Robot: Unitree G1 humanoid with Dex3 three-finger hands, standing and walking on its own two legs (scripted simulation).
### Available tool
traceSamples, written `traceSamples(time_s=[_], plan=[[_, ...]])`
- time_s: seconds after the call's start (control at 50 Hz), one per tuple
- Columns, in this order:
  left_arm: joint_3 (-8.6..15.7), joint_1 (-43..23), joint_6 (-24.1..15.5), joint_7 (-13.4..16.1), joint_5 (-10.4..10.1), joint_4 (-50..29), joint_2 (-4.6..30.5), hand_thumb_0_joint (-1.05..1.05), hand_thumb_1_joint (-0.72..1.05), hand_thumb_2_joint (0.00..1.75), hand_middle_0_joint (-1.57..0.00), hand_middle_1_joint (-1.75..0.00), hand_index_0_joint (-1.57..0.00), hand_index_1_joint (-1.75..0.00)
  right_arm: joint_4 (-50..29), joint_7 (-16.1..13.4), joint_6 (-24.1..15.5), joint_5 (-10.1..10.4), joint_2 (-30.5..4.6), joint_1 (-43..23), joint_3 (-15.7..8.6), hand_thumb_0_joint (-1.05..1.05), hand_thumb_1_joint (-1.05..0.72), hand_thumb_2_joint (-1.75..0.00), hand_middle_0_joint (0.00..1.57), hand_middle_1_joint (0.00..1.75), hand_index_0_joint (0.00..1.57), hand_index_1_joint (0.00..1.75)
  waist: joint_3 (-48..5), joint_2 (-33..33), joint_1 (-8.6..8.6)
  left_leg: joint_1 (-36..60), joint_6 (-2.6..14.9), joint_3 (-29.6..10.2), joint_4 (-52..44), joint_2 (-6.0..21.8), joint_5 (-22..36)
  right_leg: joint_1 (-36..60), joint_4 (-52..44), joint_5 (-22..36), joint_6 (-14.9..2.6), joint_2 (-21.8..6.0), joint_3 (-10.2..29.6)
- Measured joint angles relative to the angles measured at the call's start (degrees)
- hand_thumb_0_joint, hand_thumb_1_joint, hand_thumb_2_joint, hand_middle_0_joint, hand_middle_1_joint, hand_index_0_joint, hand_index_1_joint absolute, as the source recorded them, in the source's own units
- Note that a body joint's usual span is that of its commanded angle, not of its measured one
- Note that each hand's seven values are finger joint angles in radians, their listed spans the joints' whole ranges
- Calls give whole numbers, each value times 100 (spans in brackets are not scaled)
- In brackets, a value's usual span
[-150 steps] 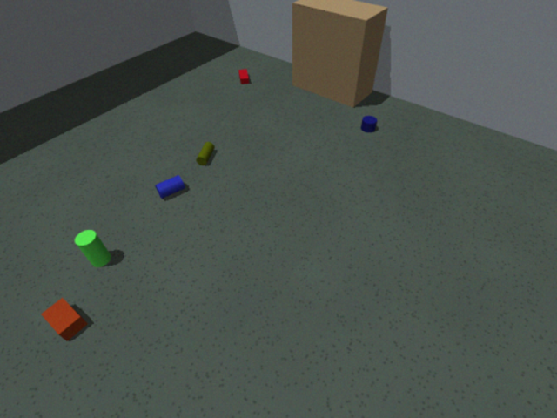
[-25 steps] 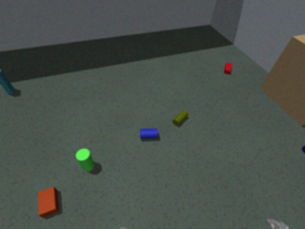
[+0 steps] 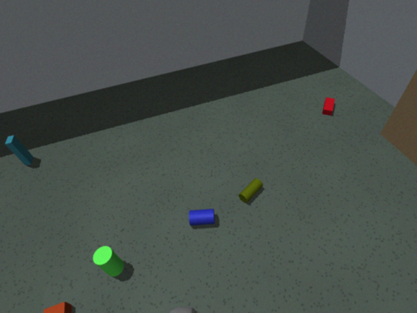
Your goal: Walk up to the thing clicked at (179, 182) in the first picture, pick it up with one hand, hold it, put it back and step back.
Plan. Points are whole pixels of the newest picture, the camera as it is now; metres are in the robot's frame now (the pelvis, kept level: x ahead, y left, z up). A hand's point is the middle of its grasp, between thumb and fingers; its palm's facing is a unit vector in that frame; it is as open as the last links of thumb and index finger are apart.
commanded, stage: walk up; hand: left
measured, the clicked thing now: (202, 217) +0.71 +0.15 -0.73
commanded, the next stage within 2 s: none
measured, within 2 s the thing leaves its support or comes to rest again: neither
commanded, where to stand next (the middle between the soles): +0.35 -0.07 m, yaw +4 degrees
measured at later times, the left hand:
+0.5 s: hand (133, 307) +0.18 +0.22 -0.16, palm faces +0.02 -0.95 -0.31, open 7.4 cm
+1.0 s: hand (168, 266) +0.26 +0.15 -0.13, palm faces +0.05 -0.88 -0.46, open 7.4 cm
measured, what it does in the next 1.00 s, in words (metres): walks ahead: left foot, then right foot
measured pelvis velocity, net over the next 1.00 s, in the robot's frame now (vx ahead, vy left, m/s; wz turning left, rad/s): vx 0.24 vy -0.13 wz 0.09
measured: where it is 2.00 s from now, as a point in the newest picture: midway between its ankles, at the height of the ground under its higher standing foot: outside the picture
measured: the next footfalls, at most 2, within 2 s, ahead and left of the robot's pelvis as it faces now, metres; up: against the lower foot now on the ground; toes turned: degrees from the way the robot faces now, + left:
left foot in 0.28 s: +0.23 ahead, +0.08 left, +0.00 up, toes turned +9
right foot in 0.70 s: +0.34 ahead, -0.25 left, +0.00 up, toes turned -1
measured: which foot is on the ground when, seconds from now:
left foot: up 0.00-0.26, down 0.28-0.70, up 0.72-1.00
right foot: down 0.00-0.32, up 0.34-0.68, down 0.70-1.00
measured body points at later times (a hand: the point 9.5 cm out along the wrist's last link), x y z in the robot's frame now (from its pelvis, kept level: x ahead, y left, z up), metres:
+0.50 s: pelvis +0.15 -0.05 +0.00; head +0.16 -0.02 +0.44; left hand +0.18 +0.27 -0.13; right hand +0.25 -0.37 -0.08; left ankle +0.19 +0.07 -0.73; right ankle +0.20 -0.21 -0.67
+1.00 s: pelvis +0.24 -0.13 -0.01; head +0.29 -0.16 +0.44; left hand +0.26 +0.19 -0.10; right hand +0.36 -0.44 -0.14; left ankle +0.29 +0.02 -0.69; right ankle +0.30 -0.25 -0.73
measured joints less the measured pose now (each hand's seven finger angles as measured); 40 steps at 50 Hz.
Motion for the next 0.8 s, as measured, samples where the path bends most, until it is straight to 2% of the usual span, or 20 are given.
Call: traceSamples(time_s=[0.1, 0.16, 0.26, 0.3, 0.32, 0.38, 0.42, 0.48, 0.56, 0.62, 0.66, 0.68, 0.72, 0.76, 0.8], plan=[[-38, 245, 6, 54, -10, 33, -2, 0, 90, 90, -21, -30, -20, -30, -166, 103, -8, -53, 181, -176, 61, 1, -90, -90, 20, 30, 20, 30, 120, -75, 50, -242, -115, 51, -1112, 12, 440, 526, -509, -41, -164, 265, -195], [-41, 349, 29, 60, 22, -10, 27, 0, 90, 90, -21, -30, -20, -30, -190, 139, 50, -76, 279, -251, 80, 1, -90, -90, 20, 30, 20, 30, 191, -179, 118, -170, -124, 148, -1786, 49, 654, 749, -534, -229, -207, 367, -303], [-63, 483, 130, 51, 53, -50, 81, 0, 90, 90, -21, -30, -20, -30, -255, 152, 59, -74, 382, -298, 55, 1, -90, -90, 20, 30, 20, 30, 182, -385, 155, 308, -29, 462, -2642, 27, 854, 993, -210, -789, -196, 400, -504], [-79, 536, 170, 62, 39, -61, 108, 0, 90, 90, -21, -30, -20, -30, -330, 115, -20, -95, 395, -325, 31, 1, -90, -90, 20, 30, 20, 30, 190, -559, 114, 589, 81, 573, -2895, -134, 1019, 881, 382, -1171, -158, 244, -486], [-77, 513, 204, 81, 22, -35, 83, 0, 90, 90, -21, -30, -20, -30, -396, 79, -64, -137, 395, -362, 17, 1, -90, -90, 20, 30, 20, 30, 238, -644, 83, 591, 105, 626, -2743, -194, 914, 663, 980, -1188, -115, 151, -336], [-146, 425, 340, 94, 29, 37, -10, 0, 91, 90, -21, -30, -20, -30, -557, -20, -129, -71, 372, -380, 2, 1, -90, -90, 20, 30, 20, 30, 278, -604, -82, 742, 126, 609, -2521, -129, 589, -168, 2740, -1291, 3, 279, 288], [-157, 358, 372, 72, 25, 50, 42, 1, 91, 90, -21, -30, -20, -30, -572, -60, -130, -33, 424, -318, 20, 1, -90, -90, 20, 30, 20, 30, 249, -658, -165, 1010, 68, 603, -2732, -94, 588, -646, 3242, -1070, 36, 219, 603], [-72, 209, 343, 23, -16, -4, 163, 1, 91, 90, -21, -30, -20, -30, -532, -40, -169, -37, 451, -133, 78, 1, -90, -90, 20, 30, 20, 30, 209, -751, -215, 1348, -47, 574, -3069, -45, 634, -1147, 3009, -651, 95, -63, 894], [19, 62, 298, -77, -38, -20, 260, 0, 91, 90, -21, -30, -20, -30, -438, 58, -156, -117, 346, 35, 75, 1, -90, -90, 21, 30, 20, 30, 183, -693, -241, 1610, -115, 560, -3235, 95, 532, -1346, 1883, -190, 202, -438, 896], [50, 8, 269, -144, -28, 74, 278, 0, 91, 90, -21, -30, -20, -30, -404, 138, -128, -158, 199, 112, 16, 1, -90, -90, 21, 30, 20, 30, 123, -538, -321, 1678, -155, 526, -3181, 204, 350, -1184, 1058, 92, 219, -534, 812], [63, 32, 208, -131, -24, 142, 288, 0, 91, 90, -21, -30, -20, -30, -370, 162, -52, -160, 92, 156, -29, 1, -90, -90, 21, 30, 20, 30, 36, -391, -366, 1641, -162, 469, -2977, 302, 126, -929, 679, 249, 222, -482, 685], [72, 78, 154, -109, -14, 157, 320, 0, 91, 90, -21, -30, -20, -30, -360, 163, 2, -163, 55, 186, -47, 1, -90, -90, 21, 30, 20, 30, -24, -337, -378, 1574, -132, 427, -2773, 350, -47, -738, 486, 260, 226, -417, 624], [104, 76, 38, 6, 31, 212, 285, 0, 91, 90, -21, -30, -20, -30, -286, 105, 122, -161, -29, 179, -91, 1, -90, -90, 20, 30, 20, 30, -29, -63, -339, 1300, 31, 183, -1988, 503, -534, -664, 643, 133, 352, -206, 477], [40, 36, -3, 125, 41, 206, 190, 0, 91, 90, -21, -30, -20, -30, -171, 18, 261, -136, -13, 92, -92, 1, -90, -90, 20, 30, 20, 30, 25, 55, -250, 911, 3, -90, -1047, 229, -746, -668, 831, -59, 327, -175, 412], [-63, 28, -36, 188, -2, 180, 60, 0, 91, 90, -21, -30, -20, -30, -113, -6, 317, -94, -4, -43, -53, 1, -90, -90, 20, 30, 20, 30, 112, 144, -150, 555, -38, -102, -434, -2, -733, -563, 673, -26, 271, -155, 413]])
